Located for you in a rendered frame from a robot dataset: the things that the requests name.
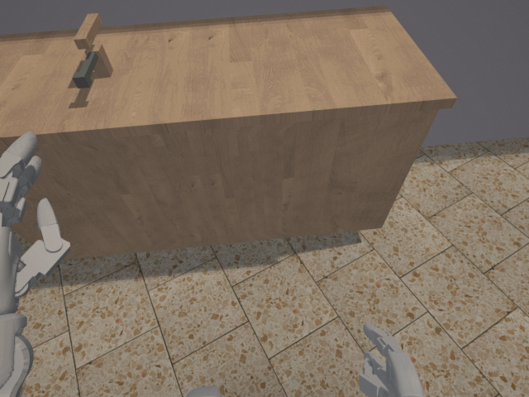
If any tap lever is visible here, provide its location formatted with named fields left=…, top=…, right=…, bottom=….
left=72, top=52, right=98, bottom=88

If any robot left forearm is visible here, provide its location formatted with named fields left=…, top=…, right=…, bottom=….
left=0, top=313, right=34, bottom=397

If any left robot hand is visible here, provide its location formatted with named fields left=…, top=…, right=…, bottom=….
left=0, top=132, right=70, bottom=315

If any counter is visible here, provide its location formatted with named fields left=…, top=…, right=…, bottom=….
left=0, top=6, right=457, bottom=260

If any right robot hand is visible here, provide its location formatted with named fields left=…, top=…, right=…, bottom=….
left=360, top=323, right=425, bottom=397

